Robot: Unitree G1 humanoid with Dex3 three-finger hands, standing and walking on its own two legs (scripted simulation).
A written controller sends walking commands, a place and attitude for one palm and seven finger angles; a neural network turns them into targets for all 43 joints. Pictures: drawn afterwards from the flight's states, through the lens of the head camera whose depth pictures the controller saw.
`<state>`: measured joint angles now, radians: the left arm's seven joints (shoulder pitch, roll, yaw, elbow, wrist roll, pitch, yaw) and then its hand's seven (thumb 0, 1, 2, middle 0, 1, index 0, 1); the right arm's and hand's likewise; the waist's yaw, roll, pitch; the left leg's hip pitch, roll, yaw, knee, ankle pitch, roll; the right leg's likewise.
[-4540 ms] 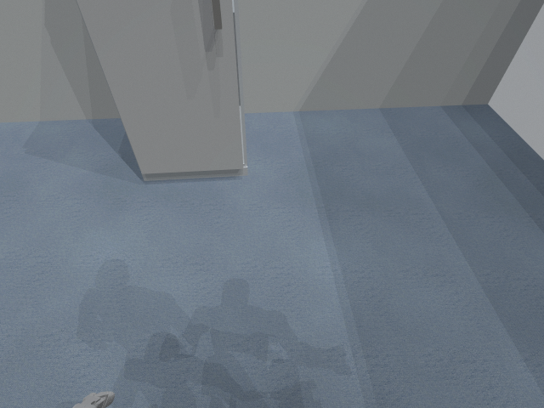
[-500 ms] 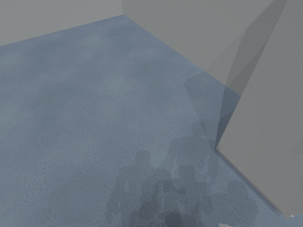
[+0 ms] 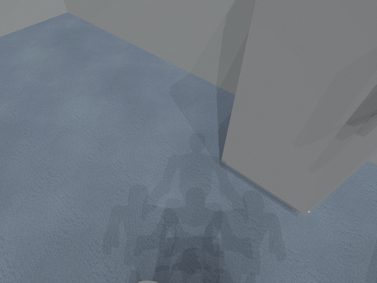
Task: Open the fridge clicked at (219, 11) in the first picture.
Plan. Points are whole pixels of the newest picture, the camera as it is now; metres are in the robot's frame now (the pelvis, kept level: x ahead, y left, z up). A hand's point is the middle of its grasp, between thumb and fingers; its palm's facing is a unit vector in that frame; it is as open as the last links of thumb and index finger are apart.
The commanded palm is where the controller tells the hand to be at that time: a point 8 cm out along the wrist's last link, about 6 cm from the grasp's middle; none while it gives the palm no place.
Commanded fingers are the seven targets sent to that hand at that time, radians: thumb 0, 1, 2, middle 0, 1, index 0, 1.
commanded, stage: turn to face it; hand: right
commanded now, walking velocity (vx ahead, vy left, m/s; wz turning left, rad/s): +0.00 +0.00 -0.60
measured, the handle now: out of the picture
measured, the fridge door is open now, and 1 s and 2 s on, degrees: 0 0 0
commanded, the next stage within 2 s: take the last steps up to it in 0.94 s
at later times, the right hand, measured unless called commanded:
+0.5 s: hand out of the picture -0.06 -0.19 -0.18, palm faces +0.37 +0.89 -0.25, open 7.4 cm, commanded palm none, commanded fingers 0.00 -0.90 -0.90 0.20 0.30 0.20 0.30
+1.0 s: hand out of the picture -0.03 -0.21 -0.16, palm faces +0.50 +0.82 -0.28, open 7.4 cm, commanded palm none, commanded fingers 0.00 -0.90 -0.90 0.20 0.30 0.20 0.30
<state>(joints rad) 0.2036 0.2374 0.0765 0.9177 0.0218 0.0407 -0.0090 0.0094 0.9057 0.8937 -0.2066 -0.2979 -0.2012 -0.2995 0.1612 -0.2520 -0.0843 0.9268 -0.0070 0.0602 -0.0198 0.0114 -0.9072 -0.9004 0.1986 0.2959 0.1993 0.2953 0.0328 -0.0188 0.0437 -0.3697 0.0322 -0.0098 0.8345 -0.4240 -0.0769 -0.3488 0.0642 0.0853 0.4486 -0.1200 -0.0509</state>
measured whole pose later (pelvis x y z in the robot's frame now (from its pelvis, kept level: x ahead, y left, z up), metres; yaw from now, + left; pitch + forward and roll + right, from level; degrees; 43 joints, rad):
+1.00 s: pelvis -0.01 +0.02 -0.01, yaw -31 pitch -1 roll +0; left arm 0.20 0.22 0.06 0.96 0.01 0.05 -0.01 0.01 0.91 0.89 -0.21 -0.30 -0.20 -0.30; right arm 0.16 -0.20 -0.03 0.91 -0.01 0.01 -0.02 0.01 -0.90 -0.90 0.20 0.30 0.20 0.30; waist 0.02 -0.05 0.06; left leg -0.26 0.04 0.08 0.57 -0.30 0.00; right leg -0.31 0.04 0.05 0.70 -0.43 0.01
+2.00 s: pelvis +0.19 -0.08 +0.00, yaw -34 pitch +0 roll +1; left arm 0.26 0.18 0.06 1.06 0.02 -0.01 0.01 0.01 0.91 0.89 -0.20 -0.30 -0.20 -0.30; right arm 0.20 -0.16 -0.05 1.05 -0.02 -0.05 -0.02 0.00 -0.94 -0.90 0.20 0.30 0.20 0.30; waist 0.03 -0.03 0.04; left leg -0.24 0.01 0.17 0.48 -0.24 0.05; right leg -0.48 -0.12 -0.07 1.04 -0.35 0.01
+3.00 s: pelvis +0.22 -0.07 +0.00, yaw -34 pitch -1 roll -1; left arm 0.27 0.19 0.04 1.05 0.01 0.03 0.01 0.01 0.91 0.89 -0.20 -0.30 -0.20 -0.30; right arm 0.25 -0.19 -0.05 1.05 -0.01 0.03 -0.03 0.01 -0.90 -0.90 0.21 0.30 0.21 0.30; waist -0.03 0.02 0.03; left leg -0.33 0.08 0.06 0.53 -0.19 -0.02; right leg -0.17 -0.01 -0.04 0.48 -0.30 0.01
